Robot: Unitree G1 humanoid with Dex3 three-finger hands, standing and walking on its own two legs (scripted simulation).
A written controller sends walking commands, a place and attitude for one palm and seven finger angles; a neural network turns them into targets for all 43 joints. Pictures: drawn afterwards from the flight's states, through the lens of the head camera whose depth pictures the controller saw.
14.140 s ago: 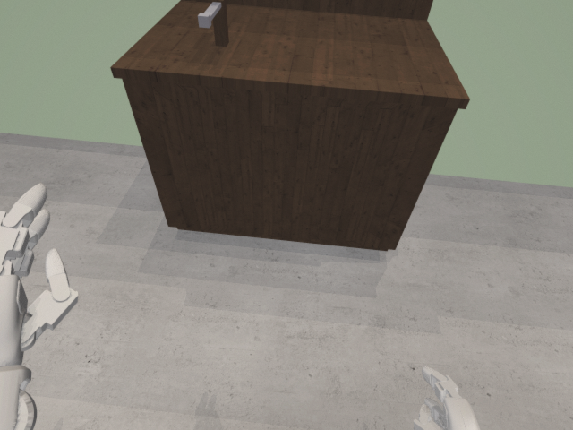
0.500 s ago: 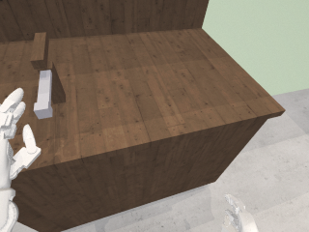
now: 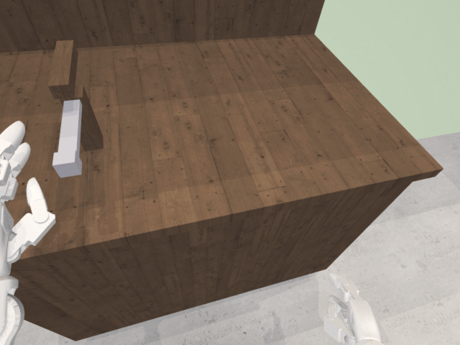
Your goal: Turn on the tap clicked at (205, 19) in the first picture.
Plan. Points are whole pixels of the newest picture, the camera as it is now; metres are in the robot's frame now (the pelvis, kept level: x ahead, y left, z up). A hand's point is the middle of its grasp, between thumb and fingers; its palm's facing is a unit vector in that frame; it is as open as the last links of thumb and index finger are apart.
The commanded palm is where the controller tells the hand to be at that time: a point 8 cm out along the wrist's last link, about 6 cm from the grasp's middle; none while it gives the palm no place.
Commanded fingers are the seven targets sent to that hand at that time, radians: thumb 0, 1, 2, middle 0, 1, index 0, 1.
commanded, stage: shuffle to correct the standing spot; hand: left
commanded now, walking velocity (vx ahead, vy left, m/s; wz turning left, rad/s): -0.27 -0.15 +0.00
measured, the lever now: (67, 163) +0.31 +0.28 +0.15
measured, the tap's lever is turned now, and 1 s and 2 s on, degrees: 0 0 0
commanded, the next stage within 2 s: come to a stop and stand still in 0.20 s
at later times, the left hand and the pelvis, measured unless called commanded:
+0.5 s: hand (79, 257) +0.18 +0.21 +0.15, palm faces +0.35 -0.85 -0.40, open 7.4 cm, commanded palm +0.12 +0.24 +0.18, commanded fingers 0.00 0.90 0.90 -0.20 -0.30 -0.20 -0.30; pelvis -0.05 -0.03 -0.01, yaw -2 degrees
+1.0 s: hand (61, 243) +0.19 +0.23 +0.15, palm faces +0.44 -0.83 -0.34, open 7.4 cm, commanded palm +0.14 +0.26 +0.18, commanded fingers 0.00 0.90 0.90 -0.20 -0.30 -0.20 -0.30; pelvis -0.02 -0.02 +0.00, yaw +1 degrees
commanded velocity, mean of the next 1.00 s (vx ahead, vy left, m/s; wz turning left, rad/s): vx -0.07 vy -0.03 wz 0.00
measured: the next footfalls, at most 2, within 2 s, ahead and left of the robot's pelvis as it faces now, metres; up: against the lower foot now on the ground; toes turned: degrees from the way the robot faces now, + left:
none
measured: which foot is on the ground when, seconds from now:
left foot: down 0.00-1.00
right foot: down 0.00-1.00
